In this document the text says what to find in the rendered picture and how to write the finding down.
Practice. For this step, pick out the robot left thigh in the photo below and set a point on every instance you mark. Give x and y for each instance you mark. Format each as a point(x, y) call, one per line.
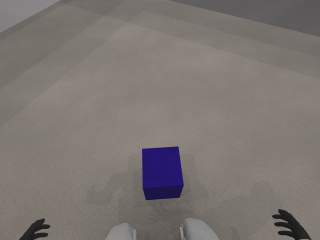
point(122, 232)

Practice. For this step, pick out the left robot hand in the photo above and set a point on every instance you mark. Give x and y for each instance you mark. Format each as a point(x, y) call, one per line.
point(36, 226)

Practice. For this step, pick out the robot thigh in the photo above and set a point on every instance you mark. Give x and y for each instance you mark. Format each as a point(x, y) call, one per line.
point(122, 232)
point(196, 229)

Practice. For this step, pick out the right robot hand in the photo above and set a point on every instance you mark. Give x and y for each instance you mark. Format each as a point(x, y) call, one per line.
point(297, 231)

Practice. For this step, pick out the robot right thigh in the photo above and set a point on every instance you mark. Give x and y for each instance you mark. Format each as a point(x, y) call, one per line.
point(196, 229)

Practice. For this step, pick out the carton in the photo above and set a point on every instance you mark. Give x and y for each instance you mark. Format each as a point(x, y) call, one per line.
point(162, 176)

